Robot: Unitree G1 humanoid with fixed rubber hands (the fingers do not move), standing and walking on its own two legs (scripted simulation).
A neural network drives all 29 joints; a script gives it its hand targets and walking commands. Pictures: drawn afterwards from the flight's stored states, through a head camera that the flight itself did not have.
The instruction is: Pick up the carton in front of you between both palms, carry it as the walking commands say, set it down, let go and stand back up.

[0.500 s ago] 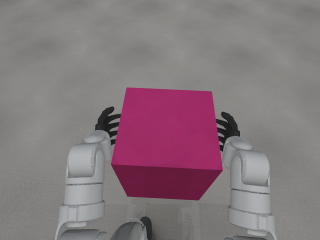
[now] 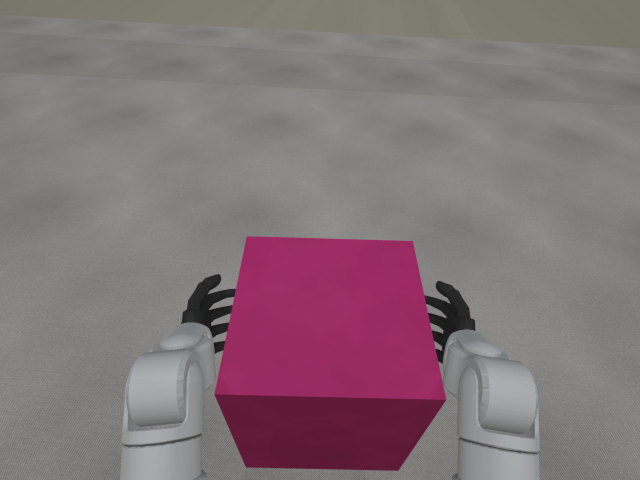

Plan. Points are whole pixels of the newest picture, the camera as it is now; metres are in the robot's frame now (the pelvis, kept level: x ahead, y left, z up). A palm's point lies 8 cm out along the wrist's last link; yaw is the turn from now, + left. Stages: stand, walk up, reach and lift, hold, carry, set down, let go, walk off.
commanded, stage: carry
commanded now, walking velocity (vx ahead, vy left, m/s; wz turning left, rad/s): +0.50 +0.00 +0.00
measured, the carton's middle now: (325, 358) +0.29 +0.00 +0.02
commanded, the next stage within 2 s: none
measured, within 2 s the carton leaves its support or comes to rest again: neither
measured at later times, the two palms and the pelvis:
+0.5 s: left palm (246, 184) +0.57 +0.15 +0.10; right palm (419, 191) +0.58 -0.15 +0.10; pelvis +0.32 +0.00 -0.01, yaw +0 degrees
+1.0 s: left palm (278, 105) +0.91 +0.13 +0.09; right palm (403, 113) +0.91 -0.17 +0.09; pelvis +0.65 -0.02 -0.01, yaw +1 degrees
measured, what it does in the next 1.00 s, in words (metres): walks ahead: right foot, then left foot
